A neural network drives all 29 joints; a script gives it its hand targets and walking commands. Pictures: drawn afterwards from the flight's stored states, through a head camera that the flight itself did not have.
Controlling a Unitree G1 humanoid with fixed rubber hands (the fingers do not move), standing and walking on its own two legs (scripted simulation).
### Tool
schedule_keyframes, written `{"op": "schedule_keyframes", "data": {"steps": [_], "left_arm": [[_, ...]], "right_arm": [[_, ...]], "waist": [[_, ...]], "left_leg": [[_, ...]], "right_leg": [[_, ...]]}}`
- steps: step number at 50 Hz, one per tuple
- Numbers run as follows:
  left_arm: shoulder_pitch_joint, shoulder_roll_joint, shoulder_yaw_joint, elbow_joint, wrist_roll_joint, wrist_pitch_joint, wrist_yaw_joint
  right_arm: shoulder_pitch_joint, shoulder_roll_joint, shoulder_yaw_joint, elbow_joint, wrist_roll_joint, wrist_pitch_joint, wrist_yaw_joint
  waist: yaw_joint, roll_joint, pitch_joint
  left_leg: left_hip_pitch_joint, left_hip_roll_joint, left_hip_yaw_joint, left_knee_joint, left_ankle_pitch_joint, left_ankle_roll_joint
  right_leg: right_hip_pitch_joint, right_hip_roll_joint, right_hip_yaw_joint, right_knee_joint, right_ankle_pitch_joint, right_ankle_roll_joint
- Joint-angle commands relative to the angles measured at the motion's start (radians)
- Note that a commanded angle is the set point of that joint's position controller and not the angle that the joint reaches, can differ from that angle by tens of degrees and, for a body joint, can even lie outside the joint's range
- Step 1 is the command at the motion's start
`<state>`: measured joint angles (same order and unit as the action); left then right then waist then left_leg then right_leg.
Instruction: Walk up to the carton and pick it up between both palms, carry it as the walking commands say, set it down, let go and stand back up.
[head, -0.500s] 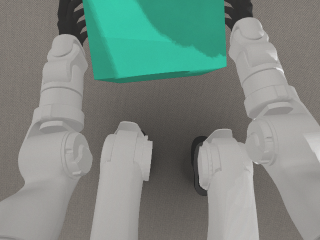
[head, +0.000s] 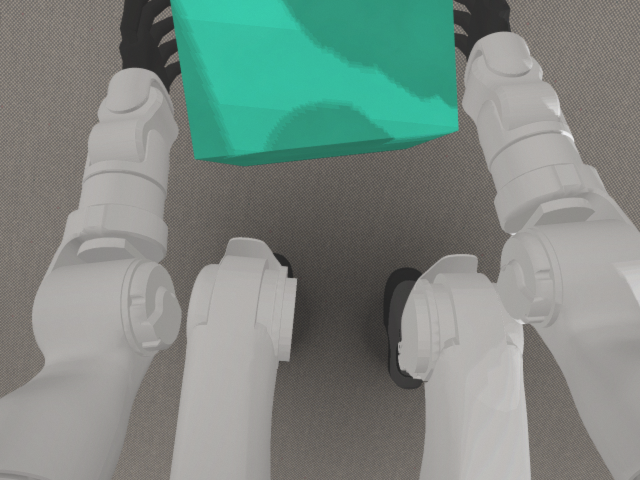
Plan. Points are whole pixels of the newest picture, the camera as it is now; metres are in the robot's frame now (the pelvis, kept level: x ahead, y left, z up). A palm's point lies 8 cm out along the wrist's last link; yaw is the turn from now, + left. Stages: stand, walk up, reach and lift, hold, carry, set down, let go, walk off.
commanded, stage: set down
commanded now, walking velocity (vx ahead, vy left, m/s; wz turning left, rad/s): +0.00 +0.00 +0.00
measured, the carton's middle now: (318, 87) +0.50 +0.06 -0.24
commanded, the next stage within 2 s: none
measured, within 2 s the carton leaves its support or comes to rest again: rests again in 0.04 s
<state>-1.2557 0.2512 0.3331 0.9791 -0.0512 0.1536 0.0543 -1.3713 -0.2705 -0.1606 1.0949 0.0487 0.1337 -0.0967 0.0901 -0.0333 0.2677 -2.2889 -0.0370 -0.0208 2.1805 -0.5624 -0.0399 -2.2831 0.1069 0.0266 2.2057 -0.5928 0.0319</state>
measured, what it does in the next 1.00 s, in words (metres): stands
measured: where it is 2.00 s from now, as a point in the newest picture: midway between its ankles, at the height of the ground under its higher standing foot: (336, 340)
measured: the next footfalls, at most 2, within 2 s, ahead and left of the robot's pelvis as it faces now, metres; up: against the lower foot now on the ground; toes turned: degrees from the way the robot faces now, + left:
none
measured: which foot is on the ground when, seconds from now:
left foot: down 0.00-1.00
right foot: down 0.00-1.00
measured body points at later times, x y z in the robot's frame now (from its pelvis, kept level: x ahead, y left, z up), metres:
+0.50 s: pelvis +0.00 +0.00 -0.01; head +0.35 +0.02 +0.26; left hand +0.50 +0.23 -0.19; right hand +0.55 -0.11 -0.19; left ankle +0.11 +0.12 -0.33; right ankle +0.10 -0.11 -0.33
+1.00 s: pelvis -0.01 +0.00 +0.00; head +0.36 +0.01 +0.25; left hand +0.49 +0.26 -0.19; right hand +0.55 -0.13 -0.19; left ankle +0.11 +0.12 -0.33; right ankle +0.10 -0.11 -0.33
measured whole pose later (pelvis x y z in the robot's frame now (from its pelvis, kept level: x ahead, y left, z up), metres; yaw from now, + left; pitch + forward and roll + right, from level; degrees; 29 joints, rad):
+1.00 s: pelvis -0.01 +0.00 +0.00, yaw +1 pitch +37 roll +1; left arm -1.33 0.36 0.20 1.17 -0.22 -0.02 0.08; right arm -1.40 -0.38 0.00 1.14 0.21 0.03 -0.11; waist 0.09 0.00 0.33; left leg -2.30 -0.01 0.00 2.18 -0.53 -0.01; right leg -2.28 0.06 0.02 2.22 -0.58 0.02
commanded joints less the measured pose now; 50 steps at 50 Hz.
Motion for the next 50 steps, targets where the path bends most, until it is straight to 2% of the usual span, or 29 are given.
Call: {"op": "schedule_keyframes", "data": {"steps": [1,15,22,27,29,33,36,41,50], "left_arm": [[-0.586,-0.762,-0.33,-0.138,-0.068,-0.025,-0.259],[-0.614,-0.723,-0.331,-0.116,-0.085,-0.043,-0.245],[-0.581,-0.594,-0.292,-0.077,-0.086,-0.065,-0.208],[-0.531,-0.402,-0.246,-0.017,-0.09,-0.099,-0.152],[-0.493,-0.261,-0.211,0.01,-0.092,-0.12,-0.111],[-0.374,0.09,-0.125,0.07,-0.111,-0.161,-0.004],[-0.333,0.175,-0.101,0.107,-0.12,-0.174,0.031],[-0.292,0.227,-0.09,0.116,-0.131,-0.187,0.041],[-0.25,0.258,-0.138,0.1,-0.181,-0.188,0.02]], "right_arm": [[-0.492,0.846,0.256,-0.137,0.054,-0.024,0.227],[-0.515,0.806,0.254,-0.121,0.065,-0.038,0.224],[-0.491,0.667,0.232,-0.101,0.069,-0.057,0.196],[-0.459,0.474,0.215,-0.076,0.087,-0.079,0.151],[-0.427,0.329,0.197,-0.062,0.095,-0.09,0.117],[-0.352,-0.048,0.155,-0.031,0.127,-0.109,0.018],[-0.328,-0.125,0.147,-0.015,0.137,-0.114,-0.016],[-0.305,-0.169,0.148,-0.033,0.143,-0.12,-0.028],[-0.268,-0.216,0.153,-0.045,0.168,-0.119,-0.01]], "waist": [[0.056,-0.047,-0.99],[0.054,-0.037,-0.964],[0.051,-0.034,-0.963],[0.052,-0.034,-0.961],[0.051,-0.034,-0.96],[0.051,-0.042,-0.962],[0.054,-0.045,-0.994],[0.057,-0.058,-1.019],[0.046,-0.064,-1.041]], "left_leg": [[0.453,-0.043,0.073,-0.147,0.352,0.019],[0.472,-0.036,0.07,-0.128,0.342,0.022],[0.491,-0.031,0.071,-0.124,0.336,0.014],[0.499,-0.023,0.071,-0.128,0.32,0.009],[0.505,-0.019,0.071,-0.133,0.313,0.006],[0.522,-0.002,0.068,-0.156,0.293,0.004],[0.523,0.009,0.058,-0.153,0.303,0.003],[0.503,0.022,0.05,-0.15,0.32,0.004],[0.511,0.039,0.04,-0.147,0.345,0.005]], "right_leg": [[0.403,0.03,-0.051,-0.158,0.297,-0.034],[0.406,0.025,-0.051,-0.137,0.28,-0.036],[0.421,0.017,-0.06,-0.132,0.267,-0.031],[0.448,0.003,-0.062,-0.132,0.25,-0.022],[0.465,-0.005,-0.063,-0.135,0.243,-0.018],[0.508,-0.034,-0.056,-0.156,0.223,-0.009],[0.523,-0.05,-0.038,-0.156,0.236,-0.008],[0.526,-0.064,-0.018,-0.156,0.262,-0.004],[0.521,-0.075,-0.017,-0.147,0.274,0.0]]}}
